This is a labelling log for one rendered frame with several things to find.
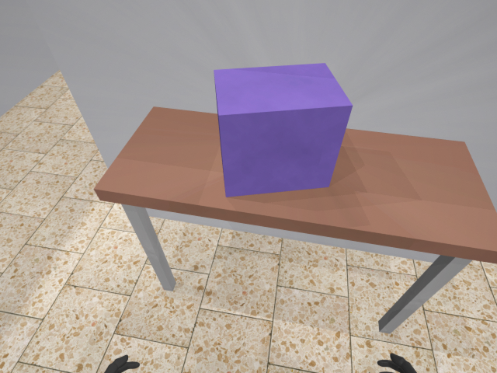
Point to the right robot hand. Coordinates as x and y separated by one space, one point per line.
397 363

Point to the left robot hand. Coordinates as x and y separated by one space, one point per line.
120 365

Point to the table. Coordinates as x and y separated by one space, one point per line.
401 191

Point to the carton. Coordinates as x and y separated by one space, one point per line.
281 127

